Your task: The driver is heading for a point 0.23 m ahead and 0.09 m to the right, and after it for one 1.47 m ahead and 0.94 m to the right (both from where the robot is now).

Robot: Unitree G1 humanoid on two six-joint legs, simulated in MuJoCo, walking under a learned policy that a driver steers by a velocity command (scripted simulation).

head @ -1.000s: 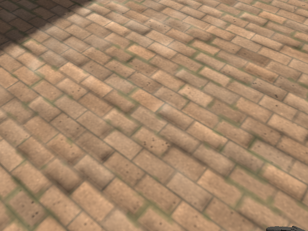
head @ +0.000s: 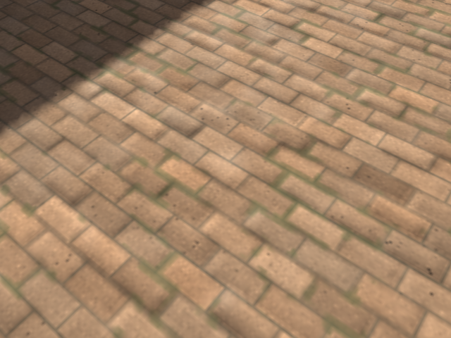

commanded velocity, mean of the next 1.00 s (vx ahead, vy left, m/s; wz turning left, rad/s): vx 0.50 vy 0.00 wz -0.46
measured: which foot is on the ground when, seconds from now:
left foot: up 0.00-0.14, down 0.16-0.68, up 0.70-1.00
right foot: down 0.00-0.18, up 0.20-0.66, down 0.68-1.00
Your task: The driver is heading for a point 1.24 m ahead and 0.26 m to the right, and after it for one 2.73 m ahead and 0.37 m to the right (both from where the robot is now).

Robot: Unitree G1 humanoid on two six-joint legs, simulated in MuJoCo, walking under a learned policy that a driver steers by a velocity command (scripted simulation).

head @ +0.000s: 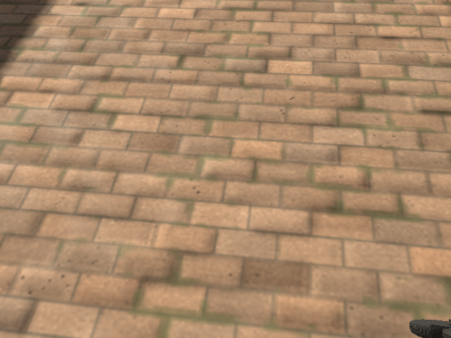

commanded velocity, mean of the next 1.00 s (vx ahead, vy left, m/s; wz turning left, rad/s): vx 0.50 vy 0.00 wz -0.51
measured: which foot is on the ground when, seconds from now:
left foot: up 0.00-0.16, down 0.18-0.70, up 0.72-1.00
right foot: down 0.00-0.18, up 0.20-0.68, down 0.70-1.00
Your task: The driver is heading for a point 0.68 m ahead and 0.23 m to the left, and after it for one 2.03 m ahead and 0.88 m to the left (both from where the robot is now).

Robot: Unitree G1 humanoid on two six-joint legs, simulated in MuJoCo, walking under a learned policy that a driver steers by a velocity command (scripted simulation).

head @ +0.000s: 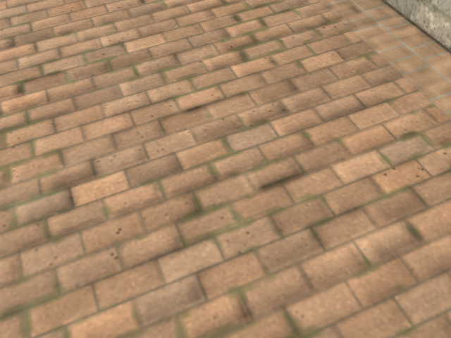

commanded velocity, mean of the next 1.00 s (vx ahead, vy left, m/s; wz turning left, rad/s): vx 0.50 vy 0.00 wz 0.12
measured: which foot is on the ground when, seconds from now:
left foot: up 0.00-0.20, down 0.22-0.74, up 0.76-1.00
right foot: down 0.00-0.24, up 0.26-0.72, down 0.74-1.00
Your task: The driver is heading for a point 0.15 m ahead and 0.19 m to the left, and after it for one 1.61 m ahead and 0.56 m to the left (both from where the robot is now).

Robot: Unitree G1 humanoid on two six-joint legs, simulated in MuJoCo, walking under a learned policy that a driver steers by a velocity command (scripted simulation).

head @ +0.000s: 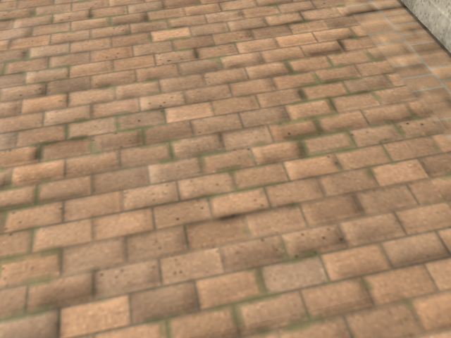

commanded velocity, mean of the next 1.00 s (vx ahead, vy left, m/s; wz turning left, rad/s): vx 0.50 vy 0.00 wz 0.51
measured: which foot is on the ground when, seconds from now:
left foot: up 0.00-0.22, down 0.24-0.74, up 0.76-1.00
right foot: down 0.00-0.26, up 0.28-0.72, down 0.74-1.00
